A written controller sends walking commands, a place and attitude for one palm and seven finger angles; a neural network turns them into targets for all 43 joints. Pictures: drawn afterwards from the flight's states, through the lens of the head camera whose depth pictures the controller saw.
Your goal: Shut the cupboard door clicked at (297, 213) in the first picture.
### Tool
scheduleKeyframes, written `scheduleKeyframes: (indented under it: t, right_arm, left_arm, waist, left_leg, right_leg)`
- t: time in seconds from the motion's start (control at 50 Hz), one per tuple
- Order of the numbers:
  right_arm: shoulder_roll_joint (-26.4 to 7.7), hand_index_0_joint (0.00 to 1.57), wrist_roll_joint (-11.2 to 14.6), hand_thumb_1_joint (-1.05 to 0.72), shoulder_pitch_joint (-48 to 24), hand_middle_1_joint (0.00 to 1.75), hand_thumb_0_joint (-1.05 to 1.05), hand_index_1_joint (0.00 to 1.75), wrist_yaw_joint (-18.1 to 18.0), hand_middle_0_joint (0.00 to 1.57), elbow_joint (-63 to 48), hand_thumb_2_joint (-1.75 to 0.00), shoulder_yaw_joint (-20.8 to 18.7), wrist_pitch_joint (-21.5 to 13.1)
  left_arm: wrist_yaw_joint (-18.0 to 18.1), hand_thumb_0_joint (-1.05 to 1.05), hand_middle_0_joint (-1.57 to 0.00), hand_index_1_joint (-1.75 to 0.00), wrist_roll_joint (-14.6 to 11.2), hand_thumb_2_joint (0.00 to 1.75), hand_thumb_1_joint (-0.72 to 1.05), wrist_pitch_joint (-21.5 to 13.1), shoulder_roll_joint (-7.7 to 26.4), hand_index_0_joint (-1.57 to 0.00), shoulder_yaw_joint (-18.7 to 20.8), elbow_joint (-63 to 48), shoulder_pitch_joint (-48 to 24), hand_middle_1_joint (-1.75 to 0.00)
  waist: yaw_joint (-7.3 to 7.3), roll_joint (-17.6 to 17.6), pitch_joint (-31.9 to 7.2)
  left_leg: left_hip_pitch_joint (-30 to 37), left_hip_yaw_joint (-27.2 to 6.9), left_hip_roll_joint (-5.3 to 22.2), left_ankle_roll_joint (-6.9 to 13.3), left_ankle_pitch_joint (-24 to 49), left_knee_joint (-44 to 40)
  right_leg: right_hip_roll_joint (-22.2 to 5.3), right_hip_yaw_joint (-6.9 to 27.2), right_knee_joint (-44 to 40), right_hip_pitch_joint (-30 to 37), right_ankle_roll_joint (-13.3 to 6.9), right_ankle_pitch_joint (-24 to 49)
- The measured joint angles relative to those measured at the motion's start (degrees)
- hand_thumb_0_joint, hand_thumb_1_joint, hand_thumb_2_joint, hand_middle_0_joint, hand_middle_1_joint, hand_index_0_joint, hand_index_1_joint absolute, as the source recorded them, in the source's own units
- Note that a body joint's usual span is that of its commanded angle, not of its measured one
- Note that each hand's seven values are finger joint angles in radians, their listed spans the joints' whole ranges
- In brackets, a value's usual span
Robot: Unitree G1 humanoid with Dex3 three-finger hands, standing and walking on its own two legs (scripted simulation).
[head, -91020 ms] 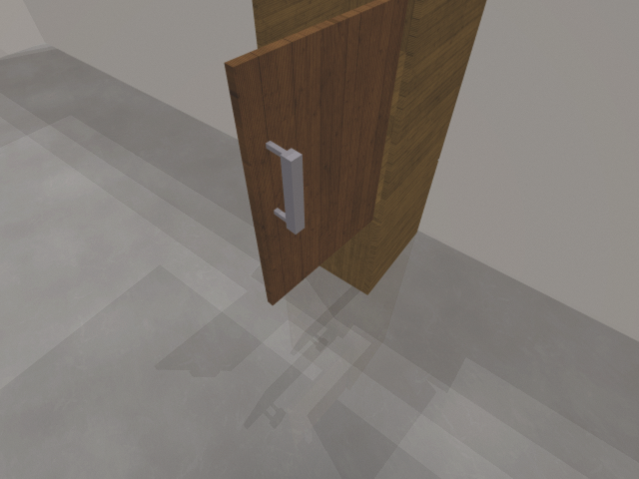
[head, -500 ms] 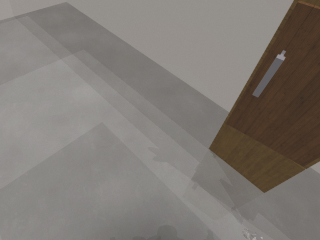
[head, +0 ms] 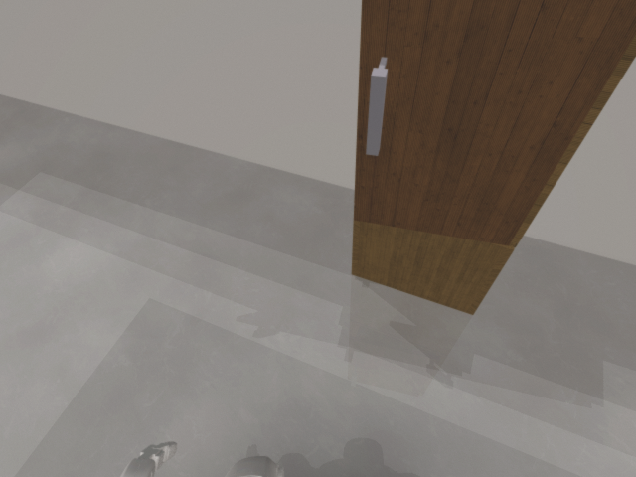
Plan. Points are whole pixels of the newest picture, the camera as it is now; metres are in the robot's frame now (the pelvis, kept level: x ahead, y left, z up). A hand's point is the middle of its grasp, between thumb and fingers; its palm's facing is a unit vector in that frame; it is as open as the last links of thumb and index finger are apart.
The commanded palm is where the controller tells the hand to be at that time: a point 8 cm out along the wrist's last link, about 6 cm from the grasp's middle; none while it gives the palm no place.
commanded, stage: turn to face it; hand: left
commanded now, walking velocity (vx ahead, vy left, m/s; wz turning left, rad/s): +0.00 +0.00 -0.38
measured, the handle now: (377, 108) +0.72 -0.08 +0.04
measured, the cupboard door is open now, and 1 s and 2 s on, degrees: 8 8 8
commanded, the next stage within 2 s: take the last steps up to it in 0.34 s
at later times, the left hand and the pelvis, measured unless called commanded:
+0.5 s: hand out of the picture +0.12 +0.23 -0.16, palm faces -0.14 -0.97 -0.19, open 7.4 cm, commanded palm none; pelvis +0.03 +0.04 +0.01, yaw -11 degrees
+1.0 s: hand out of the picture +0.14 +0.12 -0.17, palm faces -0.24 -0.96 -0.15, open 7.4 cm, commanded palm none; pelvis +0.11 -0.04 +0.01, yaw -14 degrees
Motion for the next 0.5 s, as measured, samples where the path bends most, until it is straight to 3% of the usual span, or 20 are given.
scheduleKeyframes:
  t: [0.12,0.2,0.26,0.3,0.36,0.44,0.5]
  right_arm:
    - [1.2,0.20,-0.1,-0.91,-1.4,0.30,0.01,0.30,0.7,0.19,-1.1,-0.89,0.4,-0.6]
    - [2.2,0.20,0.0,-0.91,-1.7,0.30,0.00,0.30,0.7,0.19,-1.3,-0.89,0.7,-0.9]
    - [3.1,0.20,0.1,-0.91,-1.5,0.30,0.00,0.30,0.5,0.20,-1.3,-0.89,1.2,-1.7]
    - [3.3,0.20,0.2,-0.91,-0.8,0.30,0.00,0.30,0.4,0.20,-1.5,-0.89,1.6,-2.7]
    - [5.0,0.20,-0.6,-0.91,-0.4,0.30,0.00,0.30,0.0,0.20,-1.2,-0.89,2.6,-3.2]
    - [6.4,0.20,-1.0,-0.91,0.8,0.30,0.00,0.30,-0.6,0.20,-0.9,-0.89,3.5,-3.5]
    - [6.7,0.20,-1.1,-0.91,1.5,0.30,0.00,0.30,-0.7,0.20,-0.1,-0.89,3.6,-3.5]
  left_arm:
    - [0.4,0.00,-0.20,-0.30,0.2,0.90,0.91,0.4,-0.7,-0.20,-0.5,1.2,1.9,-0.30]
    - [0.3,0.00,-0.21,-0.30,0.5,0.90,0.90,0.5,-0.9,-0.20,-0.4,1.8,2.8,-0.30]
    - [0.4,0.00,-0.21,-0.30,0.6,0.90,0.90,0.9,-0.6,-0.20,0.0,2.3,3.3,-0.30]
    - [0.4,0.00,-0.21,-0.30,0.2,0.90,0.90,1.2,-0.4,-0.20,0.2,2.5,3.9,-0.30]
    - [0.5,0.00,-0.20,-0.30,-0.1,0.90,0.91,2.2,1.0,-0.20,1.0,3.4,3.6,-0.30]
    - [-0.1,0.00,-0.20,-0.30,0.2,0.90,0.91,2.7,1.8,-0.20,1.6,4.2,3.4,-0.30]
    - [-0.3,0.00,-0.20,-0.30,0.1,0.90,0.91,2.6,1.7,-0.20,1.5,4.5,3.3,-0.30]
  waist:
    - [-0.04,-2.2,-1.4]
    - [0.59,-3.1,-2.3]
    - [1.13,-4.2,-2.8]
    - [1.19,-4.2,-3.6]
    - [1.39,-6.5,-3.1]
    - [1.40,-6.4,-2.5]
    - [1.34,-5.3,-2.2]
  left_leg:
    - [-4.1,-2.3,-1.5,-1.1,7.2,-1.1]
    - [-1.8,-2.5,-2.4,-0.8,6.8,-9.3]
    - [2.7,-2.0,-3.6,-0.3,8.8,-19.8]
    - [7.0,-2.0,-3.8,1.3,13.1,-29.2]
    - [7.4,-0.2,-4.2,4.8,12.1,-28.6]
    - [9.8,1.3,-3.3,5.2,13.8,-32.4]
    - [11.1,2.1,-2.6,5.1,14.7,-34.6]
  right_leg:
    - [0.7,3.0,-6.2,2.4,-0.2,3.5]
    - [1.4,4.4,-6.7,2.8,0.2,3.5]
    - [1.7,5.5,-5.1,2.2,1.0,2.5]
    - [2.4,6.0,-2.2,0.8,1.9,0.9]
    - [2.2,6.0,9.1,-3.3,1.8,-8.1]
    - [1.5,3.7,22.3,-7.4,2.7,-9.1]
    - [0.4,2.4,21.9,-7.1,3.2,-8.4]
